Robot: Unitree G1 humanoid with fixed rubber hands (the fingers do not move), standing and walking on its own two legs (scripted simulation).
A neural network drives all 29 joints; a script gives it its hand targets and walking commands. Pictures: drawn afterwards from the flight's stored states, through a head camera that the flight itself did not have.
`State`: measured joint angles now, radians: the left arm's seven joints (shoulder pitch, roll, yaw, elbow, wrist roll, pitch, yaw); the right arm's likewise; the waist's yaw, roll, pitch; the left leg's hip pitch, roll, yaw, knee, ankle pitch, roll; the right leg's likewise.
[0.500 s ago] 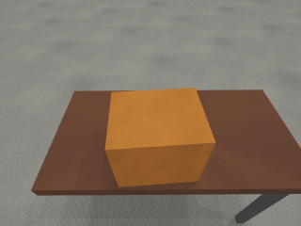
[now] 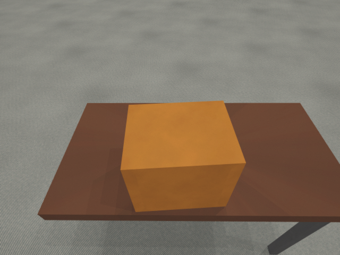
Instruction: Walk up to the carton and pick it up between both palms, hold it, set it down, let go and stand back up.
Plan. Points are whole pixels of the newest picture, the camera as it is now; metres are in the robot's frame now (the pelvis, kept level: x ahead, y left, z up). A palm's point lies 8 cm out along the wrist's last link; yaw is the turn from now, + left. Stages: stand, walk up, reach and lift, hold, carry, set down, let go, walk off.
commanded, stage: stand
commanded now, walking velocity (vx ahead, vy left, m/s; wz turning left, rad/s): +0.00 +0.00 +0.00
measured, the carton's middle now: (178, 157) +0.40 -0.01 -0.02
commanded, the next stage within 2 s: none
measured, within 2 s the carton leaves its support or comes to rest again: neither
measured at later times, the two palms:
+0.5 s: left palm out of the picture -0.02 +0.23 -0.14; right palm out of the picture -0.01 -0.23 -0.14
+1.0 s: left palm out of the picture -0.02 +0.23 -0.14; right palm out of the picture +0.00 -0.22 -0.14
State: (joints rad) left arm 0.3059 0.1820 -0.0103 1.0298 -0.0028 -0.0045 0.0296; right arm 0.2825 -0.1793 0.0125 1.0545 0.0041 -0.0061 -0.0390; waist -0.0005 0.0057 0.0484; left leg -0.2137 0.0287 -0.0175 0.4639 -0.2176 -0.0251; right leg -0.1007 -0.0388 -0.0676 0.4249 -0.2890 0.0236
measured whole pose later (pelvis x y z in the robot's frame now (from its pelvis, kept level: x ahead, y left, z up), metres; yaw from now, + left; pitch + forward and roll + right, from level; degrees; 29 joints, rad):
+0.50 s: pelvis -0.01 +0.00 +0.00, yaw +1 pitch -2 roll +0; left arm 0.33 0.18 -0.01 1.06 0.00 0.00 0.03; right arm 0.31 -0.17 0.01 1.07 0.00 -0.01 -0.04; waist 0.00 0.00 0.06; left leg -0.22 0.02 -0.03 0.46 -0.21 -0.03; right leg -0.10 -0.04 -0.08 0.43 -0.28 0.02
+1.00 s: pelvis +0.00 +0.00 +0.00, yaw +1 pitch -2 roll +0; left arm 0.33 0.18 -0.01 1.06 0.00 -0.01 0.03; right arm 0.30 -0.16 0.01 1.06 0.00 -0.01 -0.04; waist 0.00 0.00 0.05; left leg -0.22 0.02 -0.03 0.47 -0.22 -0.02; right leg -0.10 -0.05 -0.08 0.43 -0.30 0.03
